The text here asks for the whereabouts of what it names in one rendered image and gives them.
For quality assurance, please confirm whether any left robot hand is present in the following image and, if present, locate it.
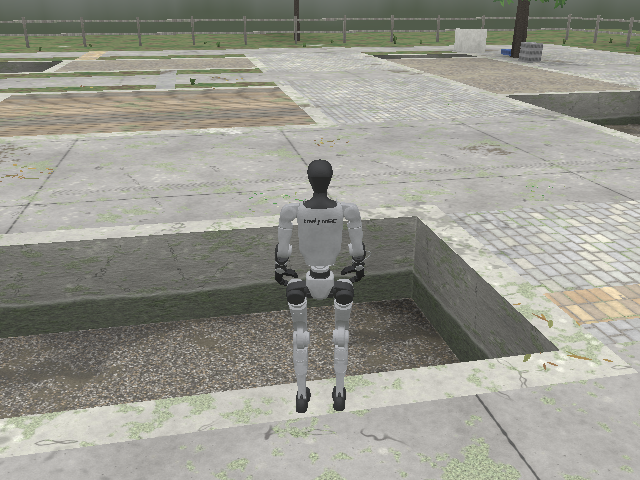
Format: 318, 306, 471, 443
275, 268, 298, 286

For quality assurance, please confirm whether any right robot hand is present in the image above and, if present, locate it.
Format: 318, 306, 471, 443
341, 264, 365, 283

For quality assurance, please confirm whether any left robot forearm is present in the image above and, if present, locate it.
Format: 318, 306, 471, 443
275, 243, 289, 274

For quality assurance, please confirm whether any left robot upper arm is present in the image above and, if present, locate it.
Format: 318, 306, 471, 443
277, 203, 299, 258

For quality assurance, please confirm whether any right robot upper arm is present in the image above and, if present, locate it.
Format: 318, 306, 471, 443
341, 202, 364, 257

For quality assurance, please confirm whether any right robot forearm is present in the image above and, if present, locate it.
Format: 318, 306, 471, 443
352, 242, 366, 271

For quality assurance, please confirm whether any robot right foot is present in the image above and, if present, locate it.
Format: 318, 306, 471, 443
332, 386, 346, 411

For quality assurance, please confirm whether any robot left shin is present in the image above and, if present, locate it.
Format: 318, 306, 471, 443
293, 331, 308, 399

